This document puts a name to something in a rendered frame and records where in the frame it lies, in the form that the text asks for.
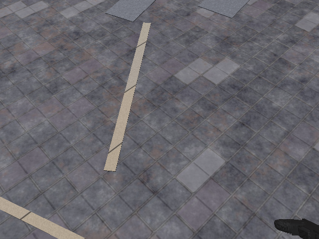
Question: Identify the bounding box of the robot right hand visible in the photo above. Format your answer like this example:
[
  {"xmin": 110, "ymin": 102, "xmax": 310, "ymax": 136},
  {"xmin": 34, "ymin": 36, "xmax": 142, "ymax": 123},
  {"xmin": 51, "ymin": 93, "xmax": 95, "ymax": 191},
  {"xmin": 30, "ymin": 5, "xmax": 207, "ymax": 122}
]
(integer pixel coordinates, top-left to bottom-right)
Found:
[{"xmin": 274, "ymin": 218, "xmax": 319, "ymax": 239}]

